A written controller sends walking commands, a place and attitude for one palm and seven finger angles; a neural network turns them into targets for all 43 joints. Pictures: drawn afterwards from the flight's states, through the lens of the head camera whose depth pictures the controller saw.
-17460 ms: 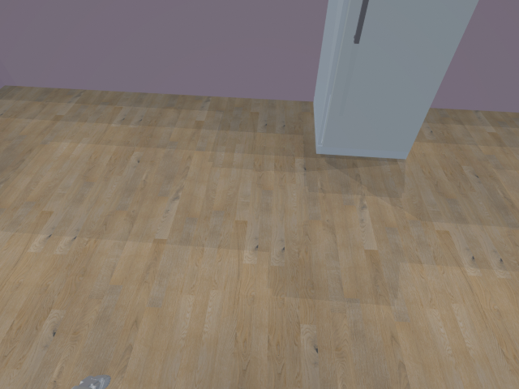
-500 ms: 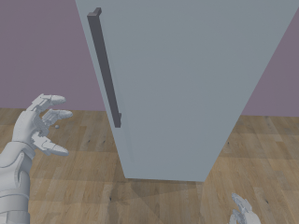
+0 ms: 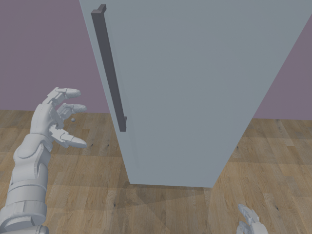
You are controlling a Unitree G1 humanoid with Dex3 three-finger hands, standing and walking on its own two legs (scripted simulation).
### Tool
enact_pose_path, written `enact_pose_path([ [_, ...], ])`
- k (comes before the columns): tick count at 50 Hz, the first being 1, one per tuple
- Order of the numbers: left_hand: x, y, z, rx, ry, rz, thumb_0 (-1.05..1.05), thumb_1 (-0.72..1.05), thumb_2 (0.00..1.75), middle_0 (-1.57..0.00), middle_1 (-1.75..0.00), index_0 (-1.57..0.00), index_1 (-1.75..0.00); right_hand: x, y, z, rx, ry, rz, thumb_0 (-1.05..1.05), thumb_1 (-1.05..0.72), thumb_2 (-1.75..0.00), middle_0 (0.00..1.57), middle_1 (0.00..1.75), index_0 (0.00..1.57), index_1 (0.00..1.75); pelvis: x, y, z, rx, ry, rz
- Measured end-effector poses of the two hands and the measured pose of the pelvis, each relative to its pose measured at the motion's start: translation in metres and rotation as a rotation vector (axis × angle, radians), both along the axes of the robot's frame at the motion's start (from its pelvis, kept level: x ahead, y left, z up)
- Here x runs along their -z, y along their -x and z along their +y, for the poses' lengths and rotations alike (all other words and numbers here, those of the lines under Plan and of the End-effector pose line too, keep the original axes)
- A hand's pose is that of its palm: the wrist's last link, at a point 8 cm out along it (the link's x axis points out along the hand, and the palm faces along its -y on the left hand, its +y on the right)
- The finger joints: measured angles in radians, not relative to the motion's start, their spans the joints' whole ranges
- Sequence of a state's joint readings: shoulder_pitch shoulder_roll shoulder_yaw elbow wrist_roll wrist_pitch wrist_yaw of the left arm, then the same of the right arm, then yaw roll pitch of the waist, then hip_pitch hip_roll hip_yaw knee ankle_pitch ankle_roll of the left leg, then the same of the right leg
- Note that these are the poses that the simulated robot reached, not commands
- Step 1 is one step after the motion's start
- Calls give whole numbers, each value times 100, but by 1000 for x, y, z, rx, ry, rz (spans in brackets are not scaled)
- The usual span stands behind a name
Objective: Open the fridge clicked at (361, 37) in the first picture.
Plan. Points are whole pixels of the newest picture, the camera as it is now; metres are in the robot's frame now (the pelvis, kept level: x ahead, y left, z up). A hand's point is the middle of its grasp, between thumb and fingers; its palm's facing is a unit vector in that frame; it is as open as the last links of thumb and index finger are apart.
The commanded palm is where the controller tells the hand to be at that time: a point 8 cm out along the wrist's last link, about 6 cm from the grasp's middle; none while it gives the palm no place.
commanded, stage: move the hooked fingers beside the handle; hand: left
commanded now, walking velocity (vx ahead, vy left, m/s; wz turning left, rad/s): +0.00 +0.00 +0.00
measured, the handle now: (115, 82) +0.48 +0.15 +0.14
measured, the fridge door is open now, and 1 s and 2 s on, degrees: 0 0 0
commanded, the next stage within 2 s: none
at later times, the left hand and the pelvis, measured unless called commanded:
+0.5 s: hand (86, 107) +0.41 +0.22 +0.11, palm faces +0.01 -1.00 -0.01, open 14.0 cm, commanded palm +0.38 +0.26 +0.11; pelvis +0.01 -0.01 +0.00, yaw -1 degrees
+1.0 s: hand (85, 106) +0.41 +0.22 +0.11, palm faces +0.00 -1.00 +0.00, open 14.0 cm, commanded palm +0.38 +0.26 +0.11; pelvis +0.01 +0.00 -0.01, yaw -1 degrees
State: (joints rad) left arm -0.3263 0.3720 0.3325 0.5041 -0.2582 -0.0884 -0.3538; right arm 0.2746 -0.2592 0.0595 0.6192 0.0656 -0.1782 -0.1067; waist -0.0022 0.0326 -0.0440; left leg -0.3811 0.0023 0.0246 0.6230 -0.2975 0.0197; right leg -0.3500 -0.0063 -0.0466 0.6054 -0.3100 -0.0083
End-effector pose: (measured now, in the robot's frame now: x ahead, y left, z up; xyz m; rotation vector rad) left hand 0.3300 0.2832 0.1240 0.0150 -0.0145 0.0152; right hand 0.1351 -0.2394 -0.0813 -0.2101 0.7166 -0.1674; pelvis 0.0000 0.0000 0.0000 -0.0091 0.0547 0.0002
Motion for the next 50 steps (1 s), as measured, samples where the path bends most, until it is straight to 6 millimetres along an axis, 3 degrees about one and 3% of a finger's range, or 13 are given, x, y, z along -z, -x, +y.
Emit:
enact_pose_path([
  [21,10,-51,-16,14,12,37,-1,-50,30,-30,-120,-30,-120,18,41,-21,76,15,178,1,-90,-90,20,30,20,30,3,-5,-5,8,0,48],
  [35,11,-69,-19,25,24,22,-1,-50,30,-30,-120,-30,-120,22,50,-22,93,17,238,1,-90,-90,20,30,20,30,6,-8,-4,11,4,71],
  [40,19,-67,-17,18,6,42,-1,-50,30,-30,-120,-30,-120,22,50,-21,98,13,234,1,-90,-90,20,30,20,30,6,-8,-2,19,4,79],
  [46,8,-58,-14,11,20,-39,-1,-50,30,-30,-120,-30,-120,20,46,-17,94,8,226,1,-90,-90,20,30,20,30,5,-11,0,22,6,69],
  [50,12,-58,-9,13,18,9,-1,-50,30,-30,-120,-30,-120,19,41,-14,81,8,215,1,-90,-90,20,30,20,30,6,-8,1,9,9,64],
])
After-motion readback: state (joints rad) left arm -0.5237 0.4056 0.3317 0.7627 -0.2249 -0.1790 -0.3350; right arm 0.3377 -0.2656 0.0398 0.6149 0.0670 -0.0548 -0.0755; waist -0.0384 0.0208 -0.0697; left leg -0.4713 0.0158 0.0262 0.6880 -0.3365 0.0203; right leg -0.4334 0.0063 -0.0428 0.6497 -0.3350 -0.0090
